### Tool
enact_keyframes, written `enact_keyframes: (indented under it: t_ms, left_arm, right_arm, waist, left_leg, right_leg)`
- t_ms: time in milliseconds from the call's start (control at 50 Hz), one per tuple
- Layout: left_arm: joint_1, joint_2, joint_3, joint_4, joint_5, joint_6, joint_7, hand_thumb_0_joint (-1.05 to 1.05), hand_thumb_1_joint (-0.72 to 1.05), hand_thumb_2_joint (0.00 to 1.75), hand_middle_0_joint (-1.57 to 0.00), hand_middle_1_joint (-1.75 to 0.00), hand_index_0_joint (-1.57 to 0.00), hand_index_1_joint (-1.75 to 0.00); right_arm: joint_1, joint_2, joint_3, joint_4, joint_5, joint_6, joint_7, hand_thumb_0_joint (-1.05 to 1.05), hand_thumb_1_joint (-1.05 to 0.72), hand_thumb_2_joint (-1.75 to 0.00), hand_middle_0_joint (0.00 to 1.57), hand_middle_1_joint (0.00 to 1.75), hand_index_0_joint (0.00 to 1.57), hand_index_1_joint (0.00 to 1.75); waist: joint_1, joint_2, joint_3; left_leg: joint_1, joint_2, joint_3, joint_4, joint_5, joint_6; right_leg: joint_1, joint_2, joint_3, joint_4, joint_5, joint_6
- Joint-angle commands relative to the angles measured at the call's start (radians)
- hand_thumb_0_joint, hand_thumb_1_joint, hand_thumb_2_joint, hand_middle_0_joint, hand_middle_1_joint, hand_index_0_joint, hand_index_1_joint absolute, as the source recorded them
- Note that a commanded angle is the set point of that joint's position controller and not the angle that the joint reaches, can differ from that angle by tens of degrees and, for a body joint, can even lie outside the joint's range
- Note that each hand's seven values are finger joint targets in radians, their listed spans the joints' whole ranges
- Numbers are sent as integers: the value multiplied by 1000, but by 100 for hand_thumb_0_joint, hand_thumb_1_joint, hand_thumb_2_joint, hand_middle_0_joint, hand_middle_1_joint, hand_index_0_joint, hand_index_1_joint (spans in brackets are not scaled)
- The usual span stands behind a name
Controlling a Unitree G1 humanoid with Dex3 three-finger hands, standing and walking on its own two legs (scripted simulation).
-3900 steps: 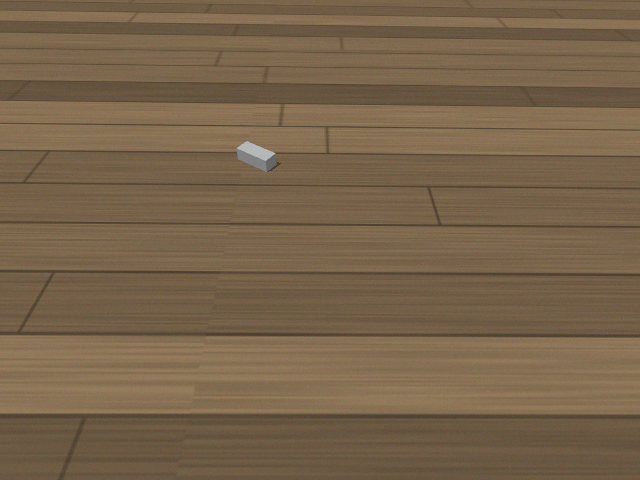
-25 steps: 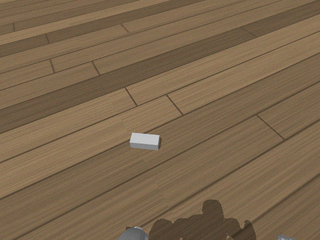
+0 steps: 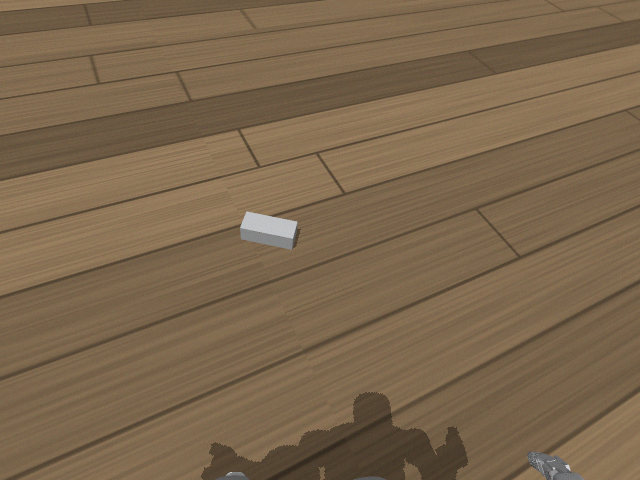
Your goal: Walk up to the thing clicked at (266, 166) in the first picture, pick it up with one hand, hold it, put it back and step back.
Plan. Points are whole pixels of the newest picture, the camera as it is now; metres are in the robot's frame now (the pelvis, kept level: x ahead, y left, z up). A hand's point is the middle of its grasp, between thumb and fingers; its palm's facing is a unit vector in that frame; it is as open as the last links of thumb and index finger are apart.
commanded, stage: step back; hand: left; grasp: from above
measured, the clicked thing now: (269, 230) +1.03 +0.14 -0.73
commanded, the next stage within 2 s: stand in 1.26 s
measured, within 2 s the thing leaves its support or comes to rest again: neither
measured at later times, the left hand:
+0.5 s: hand out of the picture -0.05 +0.27 -0.14, palm faces +0.07 -0.90 -0.44, open 7.4 cm
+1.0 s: hand out of the picture +0.02 +0.23 -0.14, palm faces +0.11 -0.91 -0.39, open 7.4 cm
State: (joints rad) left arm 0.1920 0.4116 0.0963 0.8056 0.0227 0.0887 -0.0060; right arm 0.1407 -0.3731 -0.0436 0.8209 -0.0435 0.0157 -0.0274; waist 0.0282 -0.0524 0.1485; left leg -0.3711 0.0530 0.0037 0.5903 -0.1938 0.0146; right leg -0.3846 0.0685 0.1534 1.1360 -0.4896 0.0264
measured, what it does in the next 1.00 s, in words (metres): steps on the spot: right foot, then left foot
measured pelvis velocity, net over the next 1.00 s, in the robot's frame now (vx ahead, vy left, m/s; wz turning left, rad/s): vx -0.04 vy -0.04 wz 0.10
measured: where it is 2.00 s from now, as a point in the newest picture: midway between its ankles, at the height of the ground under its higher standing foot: outside the picture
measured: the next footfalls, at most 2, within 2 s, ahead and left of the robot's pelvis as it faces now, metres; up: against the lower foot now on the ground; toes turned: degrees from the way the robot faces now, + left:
right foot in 0.10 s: -0.05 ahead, -0.17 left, +0.00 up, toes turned +0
left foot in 0.42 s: -0.06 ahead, +0.10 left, +0.00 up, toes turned +1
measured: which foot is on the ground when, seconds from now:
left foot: down 0.00-0.14, up 0.16-0.40, down 0.42-0.72, up 0.74-1.00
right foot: up 0.00-0.08, down 0.10-0.46, up 0.48-0.68, down 0.70-1.00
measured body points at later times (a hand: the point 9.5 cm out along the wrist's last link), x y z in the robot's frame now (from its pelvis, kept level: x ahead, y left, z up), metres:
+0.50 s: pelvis -0.09 -0.03 +0.00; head -0.08 -0.03 +0.45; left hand -0.06 +0.31 -0.11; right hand -0.04 -0.33 -0.14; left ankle -0.10 +0.10 -0.73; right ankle -0.09 -0.16 -0.72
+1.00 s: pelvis -0.04 -0.04 +0.00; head -0.02 -0.06 +0.45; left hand +0.01 +0.27 -0.11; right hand +0.05 -0.35 -0.14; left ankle -0.04 +0.11 -0.71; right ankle -0.02 -0.15 -0.73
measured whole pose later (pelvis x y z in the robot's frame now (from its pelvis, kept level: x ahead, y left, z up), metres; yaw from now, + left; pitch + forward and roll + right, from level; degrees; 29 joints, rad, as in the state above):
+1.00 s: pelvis -0.04 -0.04 +0.00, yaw +6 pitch -2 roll +0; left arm 0.16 0.34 0.05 0.97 0.03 -0.05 0.00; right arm 0.21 -0.40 -0.05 1.01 -0.03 0.01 0.00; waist 0.02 0.05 0.08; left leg -0.33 0.03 -0.06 0.74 -0.44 0.00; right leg -0.26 -0.04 -0.09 0.62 -0.32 -0.02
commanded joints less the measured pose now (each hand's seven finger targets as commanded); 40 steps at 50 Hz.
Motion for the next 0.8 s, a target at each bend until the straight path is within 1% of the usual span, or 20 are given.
enact_keyframes:
  t_ms: [0, 60, 80, 120, 140, 200, 260, 320, 400, 420, 440, 460, 480, 540, 600, 660, 680, 720, 740, 780]
  left_arm:
    - [15, 138, 22, -50, -1, -64, 12, 0, 90, 90, -20, -30, -20, -30]
    - [159, 146, 29, 72, 1, -83, 12, 0, 90, 90, -20, -30, -20, -30]
    - [182, 175, 43, 100, 11, -85, 12, 0, 90, 90, -20, -30, -20, -30]
    - [78, 365, 83, 35, 33, -83, 18, 0, 90, 90, -20, -30, -20, -30]
    - [-28, 396, 82, 2, 35, -82, 21, 0, 90, 90, -20, -30, -20, -30]
    - [-100, 230, 43, 2, 26, -108, 27, 0, 90, 90, -20, -30, -20, -30]
    - [19, 239, 50, 38, 25, -126, 22, 0, 90, 90, -20, -30, -20, -30]
    - [28, 262, 64, 40, 33, -126, 19, 0, 90, 90, -20, -30, -20, -30]
    - [18, 219, 33, 38, 16, -106, 13, 0, 90, 90, -20, -30, -20, -30]
    - [49, 162, 14, 40, 12, -104, 13, 0, 90, 90, -20, -30, -20, -30]
    - [45, 94, -5, 24, -4, -108, 10, 0, 90, 90, -20, -30, -20, -30]
    - [-59, 198, 27, 26, 2, -111, 19, 0, 90, 90, -20, -30, -20, -30]
    - [-91, 237, 33, 28, 6, -117, 16, 0, 90, 90, -20, -30, -20, -30]
    - [-12, 188, 25, 54, -3, -131, 1, 0, 90, 90, -20, -30, -20, -30]
    - [-24, 161, 26, 69, -4, -139, -3, 0, 90, 90, -20, -30, -20, -30]
    - [73, 141, 26, 126, -2, -150, 13, 0, 90, 90, -20, -30, -20, -30]
    - [115, 163, 32, 147, 0, -152, 21, 0, 90, 90, -20, -30, -20, -30]
    - [76, 287, 58, 109, 22, -160, 33, 0, 90, 90, -20, -30, -20, -30]
    - [-24, 305, 57, 85, 22, -155, 29, 0, 90, 90, -20, -30, -20, -30]
    - [-79, 252, 42, 73, 13, -158, 28, 0, 90, 90, -20, -30, -20, -30]
  right_arm:
    - [24, -271, -79, -57, 3, -5, -6, 0, -90, -90, 20, 30, 20, 30]
    - [-23, -306, -83, -52, 8, 25, 7, 0, -90, -90, 20, 30, 20, 30]
    - [-34, -260, -71, -57, 13, 30, 10, 0, -90, -90, 20, 30, 20, 30]
    - [-99, -181, -56, -103, 22, 25, -1, 0, -90, -90, 20, 30, 20, 30]
    - [-94, -247, -83, -78, 20, 26, -4, 0, -90, -90, 20, 30, 20, 30]
    - [-8, -219, -66, 3, 32, 14, 13, 0, -90, -90, 20, 30, 20, 30]
    - [9, -194, -53, 13, 22, -1, 19, 0, -90, -90, 20, 30, 20, 30]
    - [-9, -206, -55, 20, 9, -20, 34, 0, -90, -90, 20, 30, 20, 30]
    - [91, -197, -72, 79, -3, -49, 37, 0, -90, -90, 20, 30, 20, 30]
    - [130, -221, -88, 95, -8, -58, 32, 0, -90, -90, 20, 30, 20, 30]
    - [142, -298, -106, 90, -13, -63, 29, 0, -90, -90, 20, 30, 20, 30]
    - [160, -383, -117, 87, -2, -58, 33, 0, -90, -90, 20, 30, 20, 30]
    - [129, -378, -122, 85, 5, -56, 35, 0, -90, -90, 20, 30, 20, 30]
    - [76, -261, -88, 68, -1, -63, 34, 0, -90, -90, 20, 30, 20, 30]
    - [103, -264, -86, 80, 8, -60, 39, 0, -90, -90, 20, 30, 20, 30]
    - [17, -207, -58, 56, 25, -36, 36, 0, -90, -90, 20, 30, 20, 30]
    - [24, -157, -41, 52, 31, -30, 33, 0, -90, -90, 20, 30, 20, 30]
    - [82, -104, -18, 47, 32, -20, 14, 0, -90, -90, 20, 30, 20, 30]
    - [107, -195, -49, 81, 24, -11, 8, 0, -90, -90, 20, 30, 20, 30]
    - [126, -220, -56, 112, 23, -13, 12, 0, -90, -90, 20, 30, 20, 30]
  waist:
    - [-55, 308, -249]
    - [-3, 293, -260]
    - [6, 175, -218]
    - [53, -180, -110]
    - [37, -203, -7]
    - [-43, -39, 13]
    - [14, -102, -57]
    - [42, -188, -53]
    - [-25, -89, -133]
    - [-28, 45, -179]
    - [-32, 274, -173]
    - [-77, 204, -99]
    - [-71, 176, -22]
    - [-25, 172, -20]
    - [-46, 220, -66]
    - [27, 190, -133]
    - [48, 126, -160]
    - [33, -90, -174]
    - [10, -21, -133]
    - [-21, -7, -50]
  left_leg:
    - [315, 181, -172, -114, 77, 206]
    - [136, 135, -120, -59, -102, 165]
    - [11, 83, -81, 44, -213, 116]
    - [-189, -104, -130, 338, -386, -11]
    - [-103, -60, -181, 459, -371, -30]
    - [-129, -125, -168, 492, -195, -23]
    - [-138, -104, -142, 397, -194, -37]
    - [-170, -55, -79, 171, -296, -48]
    - [206, -84, -25, -255, -185, 2]
    - [355, -28, -162, -263, -176, 21]
    - [426, 187, -519, -340, -278, 107]
    - [252, 281, -654, -366, -491, 235]
    - [128, 309, -654, -392, -565, 272]
    - [222, 160, -363, -305, -268, 188]
    - [158, 154, -306, -263, -76, 177]
    - [-6, 81, -162, -77, -48, 109]
    - [-76, 32, -126, 22, -111, 73]
    - [-184, -122, -140, 316, -404, 3]
    - [-88, -56, -160, 375, -406, 1]
    - [-76, -14, -166, 365, -341, -3]
  right_leg:
    - [-6, -76, -95, -426, -28, 3]
    - [227, -34, -207, -727, 136, -36]
    - [258, -43, -132, -741, 138, -56]
    - [-28, -431, 429, -913, -295, -244]
    - [-244, -505, 517, -973, -422, -302]
    - [-63, -273, 102, -805, -12, -183]
    - [85, -239, 103, -783, -48, -152]
    - [207, -311, 160, -815, -224, -205]
    - [100, -275, 28, -601, 85, -158]
    - [-5, -215, -46, -430, 152, -116]
    - [-229, -69, -174, -228, 13, -53]
    - [-234, -105, -124, -186, -94, -54]
    - [-184, -132, -96, -158, -88, -66]
    - [-190, -136, -121, -278, 17, -64]
    - [-16, -91, -188, -407, 59, -47]
    - [285, -43, -228, -650, 255, -46]
    - [389, -67, -175, -688, 279, -48]
    - [322, -442, 354, -900, -8, -163]
    - [149, -492, 391, -923, -194, -241]
    - [84, -423, 278, -888, -97, -241]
